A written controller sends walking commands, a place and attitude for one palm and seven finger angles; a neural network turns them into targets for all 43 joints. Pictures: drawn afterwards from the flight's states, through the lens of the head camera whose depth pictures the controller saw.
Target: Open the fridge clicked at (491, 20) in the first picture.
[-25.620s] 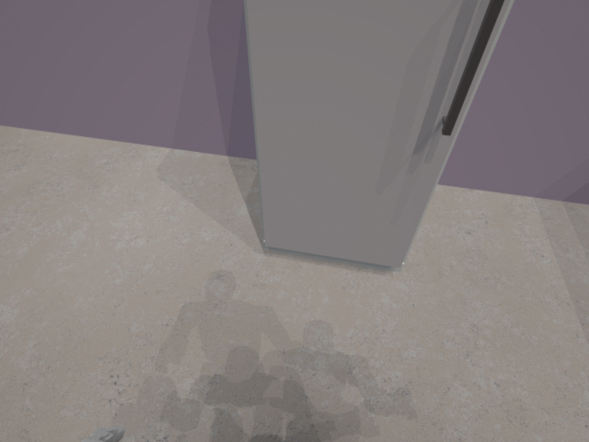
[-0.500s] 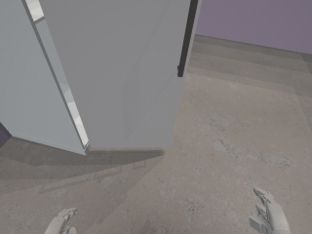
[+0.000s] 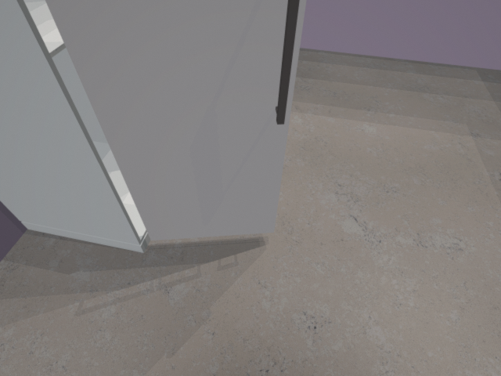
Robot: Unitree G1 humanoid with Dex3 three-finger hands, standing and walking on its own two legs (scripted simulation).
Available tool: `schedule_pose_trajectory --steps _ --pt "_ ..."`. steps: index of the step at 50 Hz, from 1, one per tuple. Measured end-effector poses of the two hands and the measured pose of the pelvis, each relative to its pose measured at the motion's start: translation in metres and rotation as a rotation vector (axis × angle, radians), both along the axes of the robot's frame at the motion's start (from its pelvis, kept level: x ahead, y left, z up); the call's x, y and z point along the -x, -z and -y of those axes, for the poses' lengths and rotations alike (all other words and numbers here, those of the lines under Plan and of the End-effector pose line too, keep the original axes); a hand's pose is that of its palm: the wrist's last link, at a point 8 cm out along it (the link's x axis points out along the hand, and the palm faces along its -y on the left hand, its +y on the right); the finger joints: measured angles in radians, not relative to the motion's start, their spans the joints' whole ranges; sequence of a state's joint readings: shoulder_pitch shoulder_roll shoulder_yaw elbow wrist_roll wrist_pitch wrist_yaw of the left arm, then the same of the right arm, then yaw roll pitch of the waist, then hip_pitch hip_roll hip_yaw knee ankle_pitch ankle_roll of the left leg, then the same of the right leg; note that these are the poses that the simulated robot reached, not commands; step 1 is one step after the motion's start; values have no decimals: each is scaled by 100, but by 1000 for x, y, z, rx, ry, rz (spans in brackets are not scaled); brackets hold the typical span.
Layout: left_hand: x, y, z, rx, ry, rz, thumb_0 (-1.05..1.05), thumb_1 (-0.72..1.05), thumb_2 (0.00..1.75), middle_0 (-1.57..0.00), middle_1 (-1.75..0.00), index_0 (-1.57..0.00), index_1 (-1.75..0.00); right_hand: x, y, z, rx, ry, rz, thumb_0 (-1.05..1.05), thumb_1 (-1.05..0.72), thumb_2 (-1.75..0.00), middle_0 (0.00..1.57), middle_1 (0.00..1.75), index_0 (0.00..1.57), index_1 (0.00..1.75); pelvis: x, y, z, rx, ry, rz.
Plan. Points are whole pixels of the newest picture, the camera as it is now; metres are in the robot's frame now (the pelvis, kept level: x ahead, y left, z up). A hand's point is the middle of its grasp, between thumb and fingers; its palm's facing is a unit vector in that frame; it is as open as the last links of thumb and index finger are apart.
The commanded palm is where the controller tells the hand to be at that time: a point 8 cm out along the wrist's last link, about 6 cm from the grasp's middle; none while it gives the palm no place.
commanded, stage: let the arm hang, fingers relaxed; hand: right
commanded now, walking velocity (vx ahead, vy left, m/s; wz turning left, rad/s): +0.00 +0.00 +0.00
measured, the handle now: (287, 39) +0.77 -0.04 +0.18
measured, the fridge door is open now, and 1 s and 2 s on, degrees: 73 73 73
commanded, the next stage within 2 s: look to check the result in 0.42 s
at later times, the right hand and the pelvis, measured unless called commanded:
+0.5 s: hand out of the picture +0.08 -0.24 -0.16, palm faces -0.05 +0.95 -0.29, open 7.4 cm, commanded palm none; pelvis +0.00 -0.01 +0.00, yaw +1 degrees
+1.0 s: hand out of the picture +0.09 -0.25 -0.16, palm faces -0.03 +0.95 -0.32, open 7.4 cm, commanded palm none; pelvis +0.01 -0.01 +0.00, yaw +1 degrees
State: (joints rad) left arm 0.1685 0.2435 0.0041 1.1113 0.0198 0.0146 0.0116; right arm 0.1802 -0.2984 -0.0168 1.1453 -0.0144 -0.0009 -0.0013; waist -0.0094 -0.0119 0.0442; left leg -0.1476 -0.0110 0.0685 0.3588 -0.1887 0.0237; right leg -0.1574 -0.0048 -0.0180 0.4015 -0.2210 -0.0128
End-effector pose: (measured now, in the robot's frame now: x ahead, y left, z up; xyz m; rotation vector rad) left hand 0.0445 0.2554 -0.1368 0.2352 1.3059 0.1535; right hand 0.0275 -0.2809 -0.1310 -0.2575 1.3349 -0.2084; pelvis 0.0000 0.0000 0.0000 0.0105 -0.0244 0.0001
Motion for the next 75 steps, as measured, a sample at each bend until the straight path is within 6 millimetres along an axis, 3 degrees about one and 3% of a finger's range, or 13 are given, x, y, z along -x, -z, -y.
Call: schedule_pose_trajectory --steps 8,14,26,37,53,64,75 --pt "-1 -3 -1 -6 -10 42 1 91 90 -21 -30 -20 -30 -42 -14 13 27 -53 123 1 -91 -90 20 30 20 30 4 -1 8 8 -9 8" --pt "3 -8 -10 -36 -20 45 1 91 90 -21 -30 -20 -30 -58 -15 12 16 -83 155 1 -91 -90 20 30 20 30 5 -2 11 10 -14 8" --pt "5 -16 -23 -80 -25 20 1 91 90 -20 -30 -20 -30 -47 -5 9 -12 -86 96 1 -90 -90 20 30 20 30 3 -3 12 9 -18 5" --pt "-13 -16 -20 -71 -8 31 1 91 90 -20 -30 -20 -30 -35 -4 14 1 -62 49 1 -90 -90 20 30 20 30 -3 -3 11 8 -16 0" --pt "-39 -17 -22 -62 8 75 1 91 90 -21 -30 -20 -30 -59 -12 13 21 -70 96 1 -90 -90 20 30 20 30 -13 -4 8 10 -14 -2" --pt "-34 -17 -30 -72 -2 54 1 91 90 -21 -30 -20 -30 -71 -12 7 18 -79 111 1 -90 -90 20 30 20 30 -18 -4 3 11 -15 -4" --pt "-26 -15 -34 -70 -16 36 1 91 90 -21 -30 -20 -30 -71 -12 0 16 -81 107 1 -90 -90 20 30 20 30 -20 -4 -3 12 -18 0"
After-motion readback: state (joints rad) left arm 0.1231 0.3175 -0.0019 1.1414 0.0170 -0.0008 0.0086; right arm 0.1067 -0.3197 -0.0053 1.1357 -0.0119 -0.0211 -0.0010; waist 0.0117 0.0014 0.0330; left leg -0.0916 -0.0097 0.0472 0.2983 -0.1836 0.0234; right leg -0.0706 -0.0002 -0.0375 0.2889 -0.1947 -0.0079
